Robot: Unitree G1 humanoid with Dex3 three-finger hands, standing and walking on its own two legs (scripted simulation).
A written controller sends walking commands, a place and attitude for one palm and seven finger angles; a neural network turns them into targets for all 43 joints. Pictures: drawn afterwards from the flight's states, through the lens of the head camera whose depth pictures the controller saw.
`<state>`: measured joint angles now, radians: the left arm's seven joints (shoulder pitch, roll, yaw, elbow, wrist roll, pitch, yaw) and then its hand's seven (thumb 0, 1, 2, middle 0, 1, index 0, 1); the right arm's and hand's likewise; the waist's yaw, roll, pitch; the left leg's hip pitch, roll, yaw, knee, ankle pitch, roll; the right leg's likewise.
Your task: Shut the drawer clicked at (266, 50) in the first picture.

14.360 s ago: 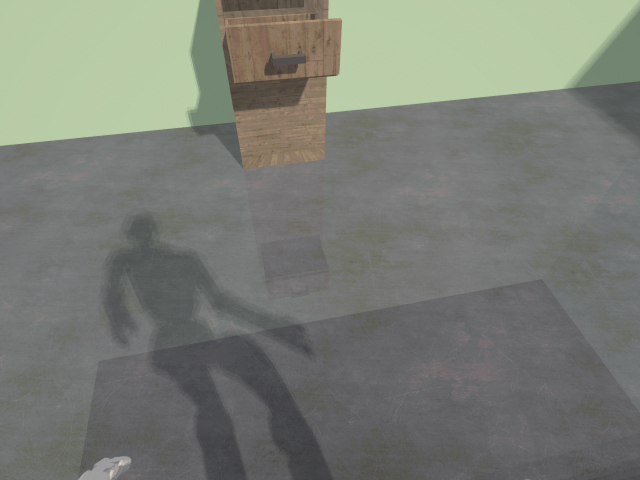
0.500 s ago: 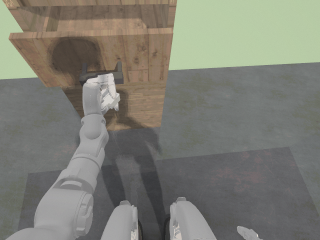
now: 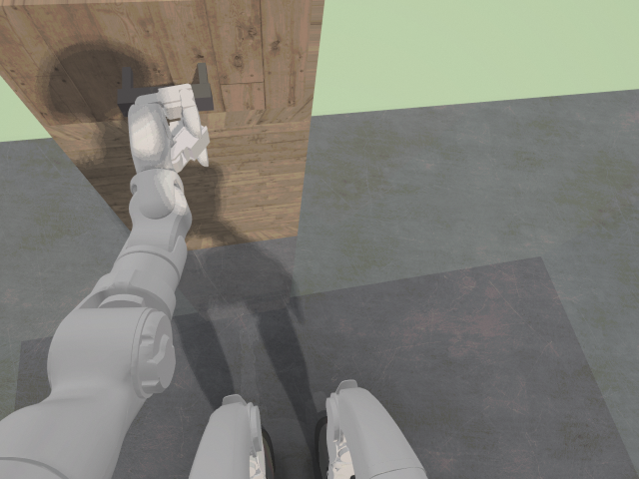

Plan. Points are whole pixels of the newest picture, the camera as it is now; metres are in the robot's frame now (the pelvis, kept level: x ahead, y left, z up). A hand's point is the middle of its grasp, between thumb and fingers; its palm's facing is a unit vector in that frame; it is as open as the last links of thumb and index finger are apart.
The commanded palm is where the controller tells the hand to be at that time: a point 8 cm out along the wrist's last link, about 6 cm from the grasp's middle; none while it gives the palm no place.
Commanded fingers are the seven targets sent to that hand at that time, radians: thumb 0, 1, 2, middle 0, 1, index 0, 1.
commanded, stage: push the drawer shut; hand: left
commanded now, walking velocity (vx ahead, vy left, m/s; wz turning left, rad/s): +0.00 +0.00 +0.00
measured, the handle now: (166, 86) +0.60 +0.13 +0.04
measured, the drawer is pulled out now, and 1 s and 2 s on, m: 0.04 0.00 0.00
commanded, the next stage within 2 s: pull the fist back off the drawer in 0.58 s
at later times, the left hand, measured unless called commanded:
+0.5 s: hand (206, 111) +0.56 +0.08 +0.04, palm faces +0.08 -1.00 -0.04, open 3.0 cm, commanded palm +0.58 +0.11 +0.04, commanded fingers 0.00 0.90 0.90 -1.40 -1.60 -1.40 -1.60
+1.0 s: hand (206, 108) +0.56 +0.08 +0.04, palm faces +0.09 -0.99 -0.05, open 3.3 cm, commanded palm +0.55 +0.11 +0.04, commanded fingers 0.00 0.90 0.90 -1.40 -1.60 -1.40 -1.60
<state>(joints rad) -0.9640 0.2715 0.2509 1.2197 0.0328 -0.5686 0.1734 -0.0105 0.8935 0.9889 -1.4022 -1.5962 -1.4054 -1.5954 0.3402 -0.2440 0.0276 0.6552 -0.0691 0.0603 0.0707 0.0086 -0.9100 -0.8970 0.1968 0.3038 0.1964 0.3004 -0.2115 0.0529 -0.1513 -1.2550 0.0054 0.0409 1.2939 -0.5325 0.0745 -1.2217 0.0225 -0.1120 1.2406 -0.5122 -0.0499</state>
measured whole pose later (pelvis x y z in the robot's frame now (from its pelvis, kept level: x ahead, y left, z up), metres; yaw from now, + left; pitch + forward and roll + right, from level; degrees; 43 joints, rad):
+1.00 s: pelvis -0.03 +0.00 -0.02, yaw -1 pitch +31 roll -5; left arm -1.22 0.43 0.29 1.37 0.10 -0.47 0.19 0.02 0.90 1.09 -1.40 -1.60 -1.40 -1.60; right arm 0.41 -0.25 0.07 0.66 -0.09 0.01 0.09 0.01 -0.91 -0.90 0.20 0.30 0.20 0.30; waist -0.30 0.07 -0.13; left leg -1.41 0.02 0.01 1.36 -0.50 0.08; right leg -1.36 0.03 -0.14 1.28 -0.47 -0.05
